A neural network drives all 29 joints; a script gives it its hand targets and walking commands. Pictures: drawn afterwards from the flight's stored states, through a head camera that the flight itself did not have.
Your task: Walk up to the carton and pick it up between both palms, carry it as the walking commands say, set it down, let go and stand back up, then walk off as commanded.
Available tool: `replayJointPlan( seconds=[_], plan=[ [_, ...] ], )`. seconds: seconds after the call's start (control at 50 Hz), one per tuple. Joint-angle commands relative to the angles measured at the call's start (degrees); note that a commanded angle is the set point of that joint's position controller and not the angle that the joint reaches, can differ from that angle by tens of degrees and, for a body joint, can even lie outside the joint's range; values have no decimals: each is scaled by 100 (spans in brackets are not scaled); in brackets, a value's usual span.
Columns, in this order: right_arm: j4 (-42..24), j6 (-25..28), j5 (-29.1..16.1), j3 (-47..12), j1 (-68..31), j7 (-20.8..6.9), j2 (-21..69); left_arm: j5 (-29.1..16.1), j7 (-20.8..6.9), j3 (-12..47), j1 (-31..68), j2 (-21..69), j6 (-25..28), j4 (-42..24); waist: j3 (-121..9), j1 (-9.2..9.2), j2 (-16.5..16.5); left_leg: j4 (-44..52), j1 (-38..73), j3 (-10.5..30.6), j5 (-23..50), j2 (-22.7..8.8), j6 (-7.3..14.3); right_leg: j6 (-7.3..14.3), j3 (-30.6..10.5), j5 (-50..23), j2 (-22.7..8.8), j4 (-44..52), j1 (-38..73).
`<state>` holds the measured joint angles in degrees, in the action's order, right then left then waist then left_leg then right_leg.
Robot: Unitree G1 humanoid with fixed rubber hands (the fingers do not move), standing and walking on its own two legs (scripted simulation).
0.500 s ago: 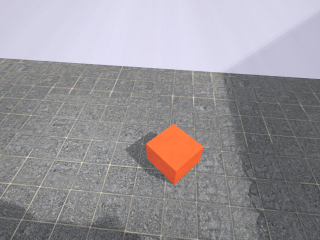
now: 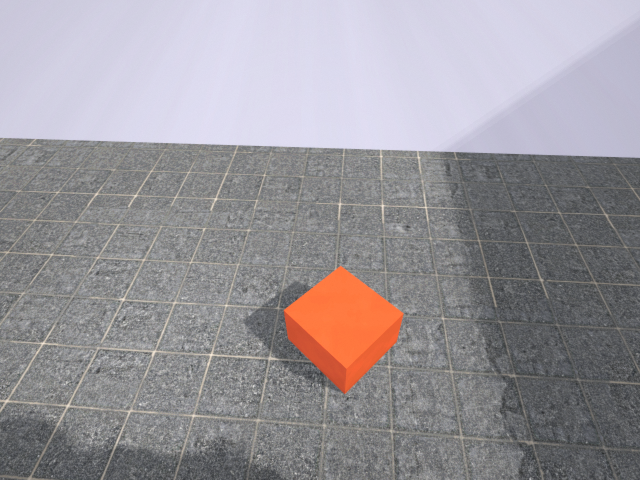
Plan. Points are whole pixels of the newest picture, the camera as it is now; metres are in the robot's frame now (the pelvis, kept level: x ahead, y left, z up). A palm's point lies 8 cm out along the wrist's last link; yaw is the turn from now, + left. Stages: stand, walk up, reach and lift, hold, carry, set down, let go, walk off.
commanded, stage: walk up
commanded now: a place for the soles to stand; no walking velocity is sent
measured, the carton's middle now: (342, 326) +0.73 -0.03 -0.65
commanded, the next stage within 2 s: none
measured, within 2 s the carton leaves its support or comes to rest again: neither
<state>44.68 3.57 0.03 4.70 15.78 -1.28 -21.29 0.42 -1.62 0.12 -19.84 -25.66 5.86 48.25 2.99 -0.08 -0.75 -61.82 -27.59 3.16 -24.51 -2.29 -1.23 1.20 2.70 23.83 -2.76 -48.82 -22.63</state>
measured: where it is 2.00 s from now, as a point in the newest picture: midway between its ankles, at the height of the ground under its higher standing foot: outside the picture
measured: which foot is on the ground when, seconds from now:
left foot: up 0.00-0.12, down 0.14-0.40, up 0.42-0.64, down 0.66-0.98, up 1.00-1.00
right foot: down 0.00-0.16, up 0.18-0.38, down 0.40-0.68, up 0.70-0.94, down 0.96-1.00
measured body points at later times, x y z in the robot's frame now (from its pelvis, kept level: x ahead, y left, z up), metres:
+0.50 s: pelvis +0.07 +0.02 -0.01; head +0.08 +0.02 +0.44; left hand +0.13 +0.34 -0.11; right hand +0.16 -0.30 -0.10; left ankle +0.08 +0.17 -0.67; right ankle +0.11 -0.11 -0.70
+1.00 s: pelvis +0.14 +0.03 -0.01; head +0.16 +0.03 +0.44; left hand +0.24 +0.35 -0.11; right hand +0.23 -0.29 -0.11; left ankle +0.14 +0.17 -0.70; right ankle +0.20 -0.10 -0.70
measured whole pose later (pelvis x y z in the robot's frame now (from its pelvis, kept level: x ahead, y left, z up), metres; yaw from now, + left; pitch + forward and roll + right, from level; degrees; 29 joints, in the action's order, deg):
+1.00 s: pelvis +0.14 +0.03 -0.01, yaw +0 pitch -1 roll +0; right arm 44.8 3.7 0.0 4.6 15.4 -1.3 -21.2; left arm 0.4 -1.6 0.1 -13.1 -25.6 6.6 48.3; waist 3.3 -0.1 -0.3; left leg -54.3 -25.1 2.7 -26.2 -2.1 -0.6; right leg 1.1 2.5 20.3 -2.0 -49.0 -28.3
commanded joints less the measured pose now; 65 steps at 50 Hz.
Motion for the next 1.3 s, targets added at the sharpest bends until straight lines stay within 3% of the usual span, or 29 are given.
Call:
replayJointPlan(
  seconds=[0.0, 0.08, 0.12, 0.14, 0.18, 0.2, 0.32, 0.36, 0.38, 0.4, 0.42, 0.46, 0.52, 0.6, 0.64, 0.68, 0.7, 0.72, 0.86, 0.92, 0.96, 0.98, 1.0, 1.08, 1.18, 1.22, 1.24, 1.26, 1.28],
  plan=[
    [-464, 104, 58, 287, -679, -15, -1495, 89, 138, -817, -307, -1768, 140, -309, 400, 378, -401, 608, -1754, -268, -435, -268, 315, 1409, -2549, -371, -1612, 2876, 1235],
    [-294, 299, 97, 245, -486, 4, -1356, 53, 65, -756, -171, -1859, -1, -368, 62, 276, -775, 2178, -695, -762, -149, -9, 345, 1365, -1942, -1266, -1544, 2055, 1252],
    [144, 404, 182, 407, 770, 102, -1543, -45, 36, -515, 396, -1340, -25, -508, -698, -474, -102, 2931, 1884, -629, 535, 312, 542, 748, -859, -2129, -900, 45, -245],
    [205, 419, 315, 611, 1373, 184, -2119, -127, 55, -369, 353, -748, 4, -699, -1012, -779, 1900, 3846, 2895, 1874, -886, -774, 1026, 318, -296, -1777, -249, -1998, -1571],
    [-122, 352, 47, 561, 927, 137, -2396, -6, 116, -526, 965, -1230, -78, -669, -296, -610, 1115, 4181, 2559, 3611, -423, -1849, 1898, 148, -838, 604, 35, -2216, -2814],
    [-143, 312, 40, 539, 670, 136, -2148, -58, 102, -503, 916, -1165, -66, -631, 108, -410, 603, 4185, 2145, 3283, -498, -1836, 1952, 89, -619, 510, -166, -2039, -2795],
    [-204, 146, 106, 507, 238, 94, -2033, 67, -59, -615, 666, -1251, 63, -379, -217, -408, 1379, 3541, 1690, 1665, 249, -1294, 1752, -113, 110, 898, -3, 158, -1568],
    [-385, 40, 87, 402, -455, 5, -1845, 76, -2, -681, -427, -1028, 119, -32, -485, 433, 1179, 2594, 203, 896, 290, -924, 1380, 79, 475, 159, 369, 1204, 659],
    [-412, 12, 136, 296, -426, 11, -1565, 163, 74, -844, -1252, -1427, 168, 256, -953, 792, 243, 849, -1061, 293, -5, -489, 1068, 178, 14, 478, 320, 1522, 2199],
    [-653, 34, 105, 62, -625, 4, -871, 222, 164, -1051, -1543, -2047, 194, 202, -669, 1009, -1700, -960, -2757, -591, -527, 305, 584, 637, -2893, 2284, -1231, 2718, 2767],
    [-808, 54, 102, 122, -1266, 48, -1250, 148, 190, -1005, -1126, -2318, 209, 35, -56, 940, -960, -1218, -3600, -49, -652, 260, 410, 1290, -5120, 2775, -2201, 3744, 2186],
    [-432, 74, 71, 268, -1031, 38, -1697, 7, 209, -872, -320, -1986, 205, -58, 645, 442, 227, -928, -2837, 272, -213, -253, 411, 1356, -4239, 2461, -1932, 3465, 1199],
    [-329, 173, 121, 296, -465, -53, -1636, 78, 137, -758, -190, -1702, 148, -271, 288, 280, -514, 290, -1800, -211, -598, -252, 329, 1498, -2702, 395, -1580, 2813, 1094],
    [-442, 188, 126, 350, -776, -81, -1539, 68, 91, -788, -130, -1953, 64, -349, 390, 292, -683, 1253, -917, -434, -682, -83, 305, 1526, -2545, 651, -1599, 2620, 421],
    [-13, 297, 97, 374, 419, 0, -1408, 20, 71, -624, 358, -1613, -9, -405, -102, -390, -310, 2957, 1128, -720, 174, 169, 517, 977, -1294, -161, -1105, 1195, -468],
    [49, 342, 279, 579, 1065, 169, -2167, -36, 79, -254, 312, -291, -8, -684, -513, -576, 2420, 4204, 2893, 2842, -1035, -1232, 1078, 214, -105, 565, 276, -2257, -2689],
    [-146, 329, 119, 568, 842, 150, -2460, 37, 138, -407, 589, -1005, -16, -680, -246, -626, 1626, 4508, 2672, 3886, -728, -1791, 1384, 125, -569, 782, 348, -2273, -3196],
    [-230, 300, 19, 538, 561, 103, -2247, 3, 157, -556, 694, -1358, -39, -536, -162, -464, 807, 4142, 2676, 3529, -433, -1769, 1603, 153, -715, 626, -22, -2216, -3043],
    [-126, 183, 93, 482, 785, 158, -1927, -10, 12, -536, 909, -971, 35, -553, -411, -556, 1391, 3251, 2758, 1794, 2910, -1409, 1784, -77, 86, 722, -63, -236, -2162],
    [-310, 58, 82, 441, 72, 92, -1933, 19, 45, -511, 335, -959, 145, -224, -533, -31, 1255, 2585, 1630, 1167, 2733, -1164, 1540, 7, 322, 273, 205, 1204, -395],
    [-570, 63, 64, 170, -339, 64, -1282, 189, 172, -887, -1160, -1622, 230, 190, -1175, 945, -402, -84, -1078, 220, 2149, -377, 874, 470, -1214, 919, -290, 2178, 2732],
    [-703, 84, -25, 1, -337, 13, -850, 175, 228, -958, -1046, -2132, 242, -34, -794, 754, -1808, -939, -2608, -338, -346, 342, 396, 1105, -4001, 1509, -1849, 3168, 2786],
    [-780, 54, 97, 223, -980, 83, -1610, 24, 214, -940, -727, -2237, 216, -57, -351, 702, -402, -1083, -2961, 36, -691, -122, 364, 1653, -4693, 1983, -2247, 3224, 2204],
    [-357, 61, 79, 233, -293, -6, -1428, 49, 229, -780, -209, -1859, 198, -100, 457, 233, -559, 19, -1898, -73, -402, -288, 339, 1398, -2965, 206, -1639, 2891, 995],
    [-232, 139, 126, 402, -305, -83, -1589, 111, 128, -792, -27, -1883, 80, -346, 267, 208, -786, 1392, -559, -563, -384, -146, 374, 1414, -2475, 1626, -1395, 2685, 195],
    [83, 238, 232, 414, 456, 1, -1531, 81, 84, -622, 571, -1499, -22, -436, -120, -392, -296, 2611, 1288, -760, 233, 207, 457, 942, -1464, 647, -958, 1370, -722],
    [278, 254, 321, 525, 1013, 93, -1776, 19, 133, -501, 455, -1089, -88, -509, -391, -629, 879, 3137, 2258, 249, -689, 14, 674, 600, -841, 314, -482, -336, -1670],
    [96, 250, 317, 616, 956, 149, -2267, -20, 138, -336, 439, -620, -133, -563, -262, -552, 2274, 4428, 2351, 3011, -2503, -1336, 1189, 137, -8, 809, 301, -1804, -2847],
    [-103, 201, 182, 621, 612, 155, -2569, 50, 178, -468, 701, -1118, -153, -643, -10, -581, 1530, 4863, 2006, 3857, -2845, -1769, 1532, 74, -702, 828, 389, -1954, -3111]
  ],
)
